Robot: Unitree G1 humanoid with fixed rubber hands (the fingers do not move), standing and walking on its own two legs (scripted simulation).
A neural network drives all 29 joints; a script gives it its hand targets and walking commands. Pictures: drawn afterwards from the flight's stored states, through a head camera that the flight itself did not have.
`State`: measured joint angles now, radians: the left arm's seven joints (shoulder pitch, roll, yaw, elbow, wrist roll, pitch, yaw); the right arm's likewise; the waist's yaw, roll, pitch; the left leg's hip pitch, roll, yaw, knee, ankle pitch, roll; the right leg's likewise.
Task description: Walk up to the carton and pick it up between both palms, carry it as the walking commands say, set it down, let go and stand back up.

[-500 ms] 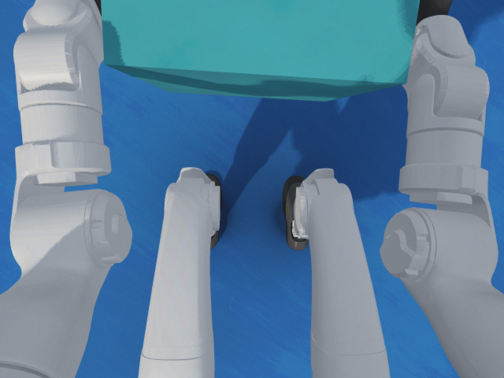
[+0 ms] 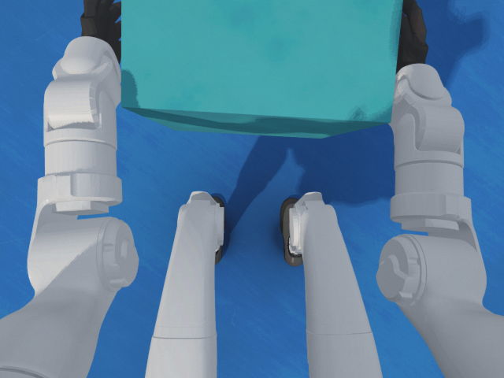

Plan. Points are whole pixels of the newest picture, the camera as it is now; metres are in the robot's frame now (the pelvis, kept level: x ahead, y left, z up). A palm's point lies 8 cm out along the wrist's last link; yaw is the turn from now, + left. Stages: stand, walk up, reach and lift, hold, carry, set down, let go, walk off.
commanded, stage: reach and lift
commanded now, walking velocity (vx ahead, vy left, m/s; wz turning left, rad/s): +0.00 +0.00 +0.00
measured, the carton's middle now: (256, 48) +0.53 +0.01 -0.15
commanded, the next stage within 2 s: none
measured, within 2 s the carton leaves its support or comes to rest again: neither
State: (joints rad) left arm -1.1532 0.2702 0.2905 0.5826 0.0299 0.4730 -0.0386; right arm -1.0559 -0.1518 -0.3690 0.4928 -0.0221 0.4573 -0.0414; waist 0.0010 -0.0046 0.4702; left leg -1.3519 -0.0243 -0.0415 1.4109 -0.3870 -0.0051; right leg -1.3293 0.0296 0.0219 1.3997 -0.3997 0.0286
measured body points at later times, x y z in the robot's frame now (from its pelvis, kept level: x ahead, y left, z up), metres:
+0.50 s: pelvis +0.09 +0.00 +0.09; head +0.25 +0.02 +0.50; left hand +0.51 +0.19 +0.04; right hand +0.49 -0.19 +0.03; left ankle +0.14 +0.12 -0.57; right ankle +0.13 -0.13 -0.57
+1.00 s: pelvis +0.14 -0.01 +0.14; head +0.25 +0.01 +0.58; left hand +0.48 +0.18 +0.09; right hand +0.46 -0.20 +0.09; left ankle +0.14 +0.12 -0.57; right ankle +0.14 -0.13 -0.57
